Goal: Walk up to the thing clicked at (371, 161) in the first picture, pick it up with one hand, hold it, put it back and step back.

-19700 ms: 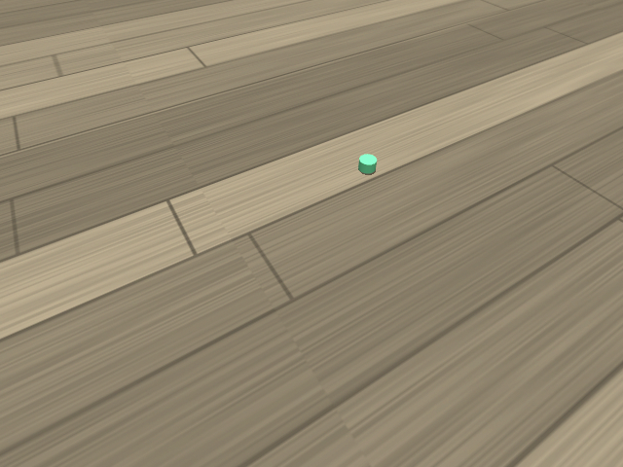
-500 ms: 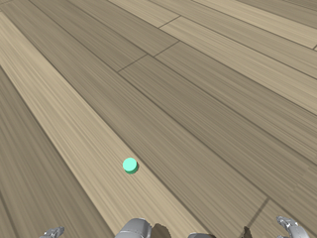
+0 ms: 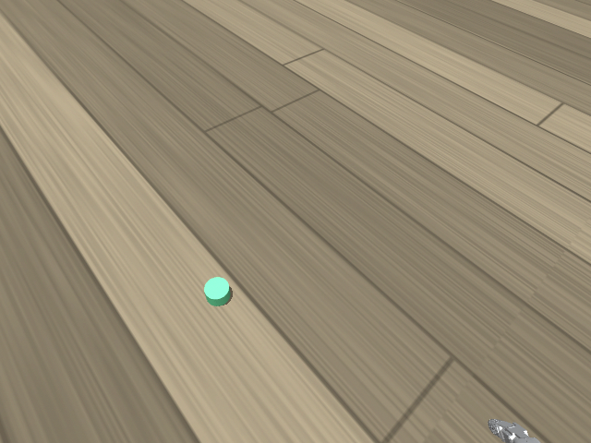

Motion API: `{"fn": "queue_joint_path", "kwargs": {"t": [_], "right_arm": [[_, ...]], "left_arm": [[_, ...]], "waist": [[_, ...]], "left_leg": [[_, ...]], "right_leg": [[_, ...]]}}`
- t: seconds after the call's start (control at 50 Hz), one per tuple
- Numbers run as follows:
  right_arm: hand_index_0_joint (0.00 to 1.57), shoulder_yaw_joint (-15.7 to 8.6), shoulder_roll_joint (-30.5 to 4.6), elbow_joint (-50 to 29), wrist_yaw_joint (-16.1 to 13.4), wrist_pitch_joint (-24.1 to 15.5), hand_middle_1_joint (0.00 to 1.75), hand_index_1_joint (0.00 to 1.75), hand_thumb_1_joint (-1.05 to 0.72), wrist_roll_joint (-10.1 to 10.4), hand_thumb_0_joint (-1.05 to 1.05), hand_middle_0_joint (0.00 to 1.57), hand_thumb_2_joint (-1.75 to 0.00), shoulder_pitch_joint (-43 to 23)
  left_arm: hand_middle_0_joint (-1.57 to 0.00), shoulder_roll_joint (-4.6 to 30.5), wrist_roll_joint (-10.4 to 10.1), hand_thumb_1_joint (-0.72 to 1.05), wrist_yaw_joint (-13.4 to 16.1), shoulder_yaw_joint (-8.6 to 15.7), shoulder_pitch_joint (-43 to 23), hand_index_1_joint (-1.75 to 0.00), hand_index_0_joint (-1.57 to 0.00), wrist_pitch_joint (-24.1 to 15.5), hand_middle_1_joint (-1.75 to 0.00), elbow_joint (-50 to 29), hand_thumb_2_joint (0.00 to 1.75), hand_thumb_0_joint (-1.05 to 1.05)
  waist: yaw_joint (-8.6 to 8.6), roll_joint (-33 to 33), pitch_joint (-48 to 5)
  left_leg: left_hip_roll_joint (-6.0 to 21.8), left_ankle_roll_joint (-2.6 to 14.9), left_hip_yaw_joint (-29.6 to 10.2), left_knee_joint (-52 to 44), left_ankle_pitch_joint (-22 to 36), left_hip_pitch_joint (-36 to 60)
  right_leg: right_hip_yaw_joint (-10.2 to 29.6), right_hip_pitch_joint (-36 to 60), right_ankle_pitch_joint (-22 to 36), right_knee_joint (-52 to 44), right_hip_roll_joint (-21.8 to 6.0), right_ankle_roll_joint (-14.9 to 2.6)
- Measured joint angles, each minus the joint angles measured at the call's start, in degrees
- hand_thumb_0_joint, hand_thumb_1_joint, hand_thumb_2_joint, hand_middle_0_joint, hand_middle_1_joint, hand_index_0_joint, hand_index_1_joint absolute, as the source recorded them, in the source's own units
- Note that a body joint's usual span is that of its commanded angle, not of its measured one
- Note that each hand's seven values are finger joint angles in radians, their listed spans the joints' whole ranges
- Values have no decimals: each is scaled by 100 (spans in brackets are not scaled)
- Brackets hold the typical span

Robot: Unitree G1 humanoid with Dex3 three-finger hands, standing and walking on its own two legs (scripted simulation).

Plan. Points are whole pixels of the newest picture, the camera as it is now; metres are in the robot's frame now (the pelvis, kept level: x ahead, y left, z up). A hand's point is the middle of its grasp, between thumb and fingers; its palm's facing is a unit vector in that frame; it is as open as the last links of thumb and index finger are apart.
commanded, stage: walk up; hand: left
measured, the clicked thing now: (217, 291) +0.68 +0.26 -0.74
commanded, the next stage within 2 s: stand in 1.18 s
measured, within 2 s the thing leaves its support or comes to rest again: neither
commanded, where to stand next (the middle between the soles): +0.36 -0.01 m, yaw +3 degrees
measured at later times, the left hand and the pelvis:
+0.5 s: hand out of the picture +0.07 +0.29 -0.14, palm faces +0.04 -0.92 -0.38, open 7.3 cm; pelvis -0.01 +0.01 +0.00, yaw +2 degrees
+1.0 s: hand out of the picture +0.12 +0.27 -0.14, palm faces +0.07 -0.94 -0.35, open 7.3 cm; pelvis +0.02 +0.01 +0.01, yaw +2 degrees
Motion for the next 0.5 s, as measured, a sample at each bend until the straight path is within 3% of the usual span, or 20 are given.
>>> {"fn": "queue_joint_path", "kwargs": {"t": [0.02, 0.06, 0.08, 0.16, 0.24, 0.32, 0.36, 0.4, 0.46, 0.5], "right_arm": [[21, -6, -40, -45, 22, 19, 30, 30, -90, -2, 0, 21, -90, -40], [21, -50, -181, -55, 31, 84, 30, 30, -90, 50, 0, 21, -90, -119], [21, -72, -241, -27, 20, 128, 30, 30, -90, 93, 0, 21, -90, -108], [20, -84, -282, 184, 19, 244, 30, 30, -91, 176, 0, 21, -90, 10], [20, -88, -300, 300, 57, 181, 30, 30, -91, 205, 0, 21, -90, 77], [20, -80, -246, 426, 104, 131, 30, 30, -91, 171, 1, 21, -90, 110], [20, -89, -150, 509, 108, 81, 30, 30, -91, 152, 1, 21, -90, 89], [20, -82, 10, 562, 106, 29, 30, 30, -91, 117, 1, 21, -90, 59], [21, -46, 116, 562, 135, -21, 30, 30, -91, 83, 0, 21, -90, 128], [21, -21, 141, 570, 136, -10, 30, 30, -91, 47, 0, 21, -90, 173]], "left_arm": [[-20, 0, 6, 91, 13, -6, 43, -30, -21, -55, -30, 84, 90, 1], [-20, -124, 43, 91, 68, -11, 4, -30, -21, -173, -30, 278, 90, 1], [-20, -202, 72, 91, 82, -29, -4, -30, -21, -233, -30, 323, 90, 1], [-20, -322, 106, 91, 71, -102, 101, -30, -21, -393, -30, 298, 90, 1], [-21, -364, 77, 91, 86, -128, 27, -30, -21, -465, -30, 256, 90, 1], [-21, -281, 49, 90, 87, -132, -183, -30, -21, -473, -30, 139, 90, 0], [-21, -187, 11, 90, 94, -133, -306, -30, -21, -426, -30, 108, 90, 0], [-21, -89, -41, 90, 121, -121, -390, -30, -21, -348, -30, 118, 90, 0], [-20, -51, -79, 91, 136, -134, -476, -30, -21, -247, -30, 215, 90, 0], [-20, -31, -76, 91, 110, -132, -485, -30, -21, -257, -30, 234, 90, 1]], "waist": [[-3, 40, -23], [-70, 375, 47], [-116, 568, 46], [82, 628, -209], [29, 707, -244], [-20, 695, -139], [-35, 533, -42], [1, 254, 28], [-107, 233, -63], [-137, 203, -125]], "left_leg": [[32, -34, 38, 130, -55, -67], [215, -101, -85, 472, -190, -171], [278, -42, -233, 616, -217, -224], [-145, -30, -567, 1444, -1186, -458], [-193, -84, -673, 1377, -976, -521], [-82, -98, -477, 542, -645, -322], [-168, -118, -367, 23, 201, -133], [-304, -118, -211, -77, 331, -39], [-211, -30, -260, -74, 240, -62], [-163, -28, -254, -183, 266, -22]], "right_leg": [[-102, 216, 107, -512, -35, -22], [-276, 491, 857, -1049, 124, -39], [-380, 560, 907, -1099, 214, -48], [-248, 488, 820, -986, 58, -111], [-313, 523, 882, -1108, -89, -43], [-457, 473, 813, -1003, -182, 48], [-457, 403, 679, -765, -307, 115], [-303, 245, 612, -395, -440, 23], [-304, -77, -197, 329, -199, -167], [-360, -170, -351, 361, -144, -229]]}}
